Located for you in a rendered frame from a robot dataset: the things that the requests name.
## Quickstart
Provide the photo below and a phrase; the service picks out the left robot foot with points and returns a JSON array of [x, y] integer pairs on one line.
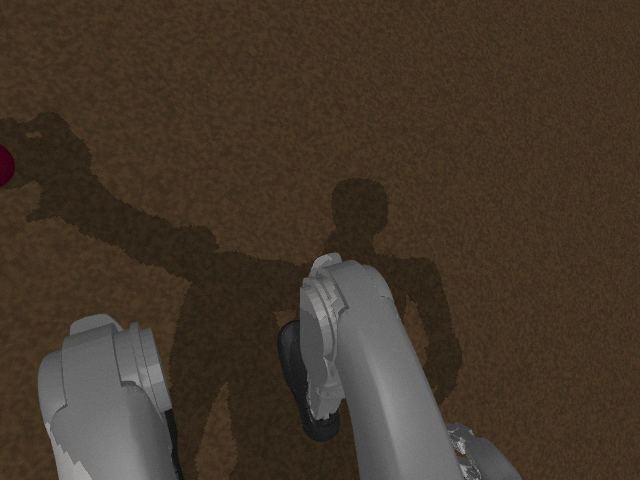
[[174, 435]]

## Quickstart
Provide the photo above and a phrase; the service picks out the right robot foot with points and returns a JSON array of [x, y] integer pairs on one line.
[[295, 375]]

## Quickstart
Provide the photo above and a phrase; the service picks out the ball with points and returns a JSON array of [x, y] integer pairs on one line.
[[7, 166]]

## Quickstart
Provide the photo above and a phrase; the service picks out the right robot hand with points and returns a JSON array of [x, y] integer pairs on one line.
[[484, 461]]

